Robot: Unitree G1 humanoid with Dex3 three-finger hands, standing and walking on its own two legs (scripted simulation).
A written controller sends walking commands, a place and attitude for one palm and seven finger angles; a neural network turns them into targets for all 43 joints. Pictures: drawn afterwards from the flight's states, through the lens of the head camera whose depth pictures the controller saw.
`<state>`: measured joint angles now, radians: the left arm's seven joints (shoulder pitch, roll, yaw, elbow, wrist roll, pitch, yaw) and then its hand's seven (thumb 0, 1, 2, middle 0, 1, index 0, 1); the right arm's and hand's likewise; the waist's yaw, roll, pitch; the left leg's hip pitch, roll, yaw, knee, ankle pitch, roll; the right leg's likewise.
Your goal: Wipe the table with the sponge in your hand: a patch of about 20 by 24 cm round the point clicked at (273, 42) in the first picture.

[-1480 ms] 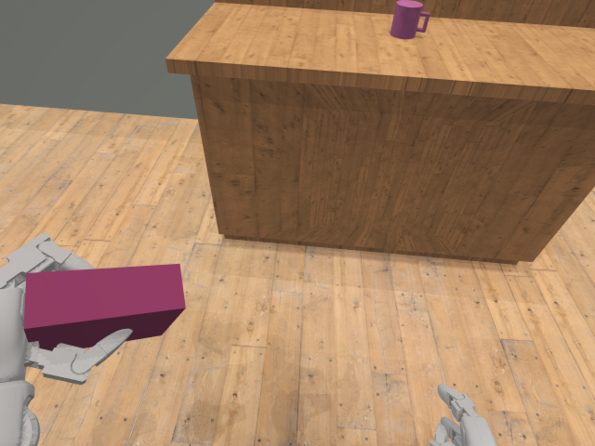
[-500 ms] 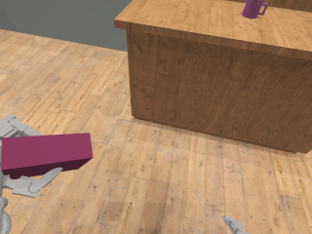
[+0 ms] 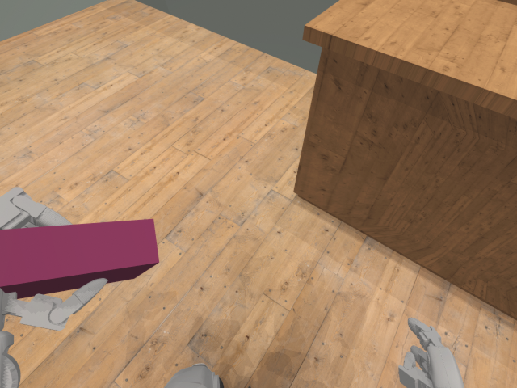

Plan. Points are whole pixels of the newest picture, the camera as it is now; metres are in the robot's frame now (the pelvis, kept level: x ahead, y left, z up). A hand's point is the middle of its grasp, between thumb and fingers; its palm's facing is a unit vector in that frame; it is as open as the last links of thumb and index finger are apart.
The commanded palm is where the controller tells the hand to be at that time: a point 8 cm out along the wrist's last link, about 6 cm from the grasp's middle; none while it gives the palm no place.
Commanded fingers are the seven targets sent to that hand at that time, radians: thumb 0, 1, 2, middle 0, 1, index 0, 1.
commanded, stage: walk to a spot facing it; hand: left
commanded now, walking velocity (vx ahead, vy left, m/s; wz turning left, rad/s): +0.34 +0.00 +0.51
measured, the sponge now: (104, 256) +0.23 +0.20 +0.15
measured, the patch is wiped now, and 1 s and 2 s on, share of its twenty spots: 0.00 0.00 0.00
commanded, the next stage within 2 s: none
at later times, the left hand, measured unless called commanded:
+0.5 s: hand (92, 210) +0.27 +0.23 +0.16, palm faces +0.62 -0.65 -0.43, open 9.3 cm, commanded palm +0.21 +0.25 +0.18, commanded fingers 0.00 0.10 1.30 -1.20 -1.60 -1.20 -1.60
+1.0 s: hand (54, 171) +0.30 +0.27 +0.20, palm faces +0.73 -0.53 -0.43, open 9.3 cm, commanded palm +0.23 +0.29 +0.18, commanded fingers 0.00 0.10 1.30 -1.20 -1.60 -1.20 -1.60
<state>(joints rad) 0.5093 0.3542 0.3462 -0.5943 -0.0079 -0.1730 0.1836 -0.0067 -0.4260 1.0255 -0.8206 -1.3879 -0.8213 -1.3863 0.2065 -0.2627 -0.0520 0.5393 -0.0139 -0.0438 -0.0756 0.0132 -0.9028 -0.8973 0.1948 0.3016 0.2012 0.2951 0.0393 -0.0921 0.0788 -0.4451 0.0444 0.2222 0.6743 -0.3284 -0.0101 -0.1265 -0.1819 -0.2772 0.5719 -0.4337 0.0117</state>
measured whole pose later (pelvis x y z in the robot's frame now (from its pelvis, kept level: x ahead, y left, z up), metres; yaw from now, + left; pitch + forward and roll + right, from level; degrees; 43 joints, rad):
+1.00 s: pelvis +0.23 -0.04 +0.00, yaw +30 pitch +0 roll -2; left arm 0.50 0.40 0.40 -0.66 -0.04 -0.20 0.14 -0.01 -0.43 1.03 -0.82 -1.39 -0.82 -1.38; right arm 0.20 -0.09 0.03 0.58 0.01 -0.09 -0.02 0.01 -0.90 -0.90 0.20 0.30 0.20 0.30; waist -0.01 0.00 0.06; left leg -0.34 0.06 0.03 0.58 -0.24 0.01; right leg -0.53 -0.11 -0.09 0.99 -0.40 0.08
